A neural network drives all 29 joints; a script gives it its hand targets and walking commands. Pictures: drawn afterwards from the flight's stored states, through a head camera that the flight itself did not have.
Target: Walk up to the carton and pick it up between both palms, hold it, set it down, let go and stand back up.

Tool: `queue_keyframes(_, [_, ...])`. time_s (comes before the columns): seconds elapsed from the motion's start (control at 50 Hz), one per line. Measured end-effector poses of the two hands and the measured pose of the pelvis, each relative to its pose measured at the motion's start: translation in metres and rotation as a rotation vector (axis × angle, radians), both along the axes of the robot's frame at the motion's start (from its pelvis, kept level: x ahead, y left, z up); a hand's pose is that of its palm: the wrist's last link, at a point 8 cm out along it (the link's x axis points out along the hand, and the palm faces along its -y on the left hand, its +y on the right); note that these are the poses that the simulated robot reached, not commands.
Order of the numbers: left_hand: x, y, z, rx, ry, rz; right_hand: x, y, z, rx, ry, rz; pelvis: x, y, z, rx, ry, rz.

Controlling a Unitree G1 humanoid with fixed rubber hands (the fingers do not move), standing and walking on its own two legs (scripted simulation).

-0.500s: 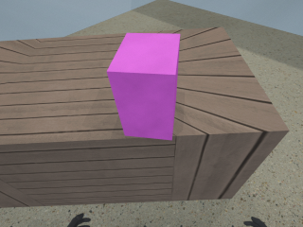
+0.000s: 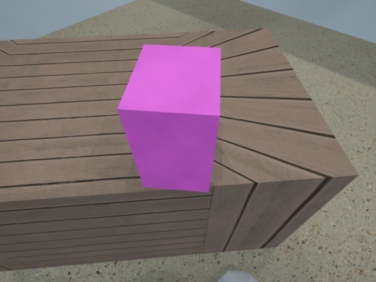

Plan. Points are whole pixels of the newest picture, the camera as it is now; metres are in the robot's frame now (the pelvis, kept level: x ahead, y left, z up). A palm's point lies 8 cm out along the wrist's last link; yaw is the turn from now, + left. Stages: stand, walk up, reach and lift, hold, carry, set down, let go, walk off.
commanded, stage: walk up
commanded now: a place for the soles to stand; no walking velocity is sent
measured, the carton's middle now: (178, 123) +0.44 +0.04 +0.08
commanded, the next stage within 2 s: reach and lift in 1.82 s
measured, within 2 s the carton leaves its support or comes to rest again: neither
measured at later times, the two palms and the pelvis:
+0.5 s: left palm out of the picture +0.13 +0.22 -0.11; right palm (336, 278) +0.14 -0.30 -0.11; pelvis +0.02 -0.05 -0.01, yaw +7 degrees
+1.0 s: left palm out of the picture +0.08 +0.23 -0.10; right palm (322, 264) +0.17 -0.27 -0.10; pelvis +0.03 -0.04 +0.00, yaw +10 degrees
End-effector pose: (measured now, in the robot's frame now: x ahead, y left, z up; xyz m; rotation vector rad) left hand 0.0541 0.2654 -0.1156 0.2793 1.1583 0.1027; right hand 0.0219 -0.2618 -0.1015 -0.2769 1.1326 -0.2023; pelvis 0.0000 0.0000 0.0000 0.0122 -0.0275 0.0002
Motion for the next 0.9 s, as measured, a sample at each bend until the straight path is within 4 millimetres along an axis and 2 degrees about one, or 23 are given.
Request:
queue_keyframes(0.06, [0.040,-0.013,0.007,-0.005,-0.064,-0.031,-0.012,-0.011,-0.002,0.000,0.068,-0.030,0.009,-0.009,0.001,0.007,-0.004,0.002])
queue_keyframes(0.12, [0.078,-0.032,0.010,-0.008,-0.140,-0.049,-0.009,-0.027,-0.013,0.014,0.105,-0.041,0.019,-0.022,-0.005,0.014,-0.010,0.012])
queue_keyframes(0.18, [0.102,-0.051,0.009,-0.004,-0.194,-0.048,0.013,-0.041,-0.029,0.038,0.095,-0.027,0.029,-0.035,-0.014,-0.007,-0.024,0.024])
queue_keyframes(0.28, [0.116,-0.069,0.017,-0.008,-0.252,0.013,0.067,-0.049,-0.033,0.047,0.021,0.028,0.035,-0.046,-0.015,0.004,-0.026,0.053])
queue_keyframes(0.36, [0.109,-0.067,0.020,0.006,-0.271,0.047,0.103,-0.049,-0.027,0.036,-0.046,0.091,0.032,-0.049,-0.014,-0.003,-0.020,0.078])
queue_keyframes(0.42, [0.095,-0.056,0.015,0.016,-0.263,0.081,0.119,-0.046,-0.021,0.023,-0.079,0.134,0.028,-0.048,-0.015,-0.009,-0.017,0.102])
queue_keyframes(0.52, [0.064,-0.041,0.003,-0.004,-0.203,0.139,0.123,-0.037,-0.008,0.026,-0.105,0.160,0.023,-0.046,-0.013,0.008,-0.016,0.118])
queue_keyframes(0.68, [0.021,-0.039,0.005,-0.003,-0.133,0.188,0.145,-0.026,0.003,0.063,-0.142,0.205,0.029,-0.046,-0.004,-0.014,-0.010,0.142])
queue_keyframes(0.8, [0.012,-0.039,0.013,0.010,-0.125,0.206,0.159,-0.015,0.002,0.097,-0.162,0.241,0.031,-0.046,0.000,-0.012,-0.001,0.156])
queue_keyframes(0.9, [0.017,-0.039,0.017,0.012,-0.137,0.200,0.157,-0.011,0.000,0.109,-0.148,0.247,0.032,-0.045,0.002,-0.012,0.004,0.165])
